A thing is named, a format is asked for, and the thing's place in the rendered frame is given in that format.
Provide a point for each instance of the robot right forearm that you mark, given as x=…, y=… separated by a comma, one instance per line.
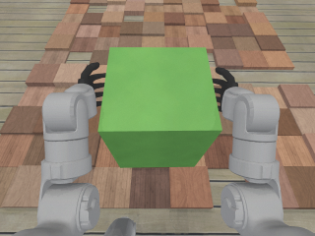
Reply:
x=255, y=123

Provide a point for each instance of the carton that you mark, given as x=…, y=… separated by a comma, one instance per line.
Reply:
x=159, y=106

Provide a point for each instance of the robot left forearm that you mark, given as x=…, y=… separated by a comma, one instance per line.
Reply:
x=65, y=122

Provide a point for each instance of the robot left upper arm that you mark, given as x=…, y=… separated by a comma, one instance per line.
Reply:
x=68, y=209

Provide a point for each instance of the robot left thigh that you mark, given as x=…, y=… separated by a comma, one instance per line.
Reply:
x=122, y=226

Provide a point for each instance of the left robot hand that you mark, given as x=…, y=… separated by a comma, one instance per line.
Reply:
x=88, y=79

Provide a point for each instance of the right robot hand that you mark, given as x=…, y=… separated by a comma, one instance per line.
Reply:
x=229, y=83

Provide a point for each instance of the robot right upper arm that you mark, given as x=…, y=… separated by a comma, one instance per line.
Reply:
x=255, y=209

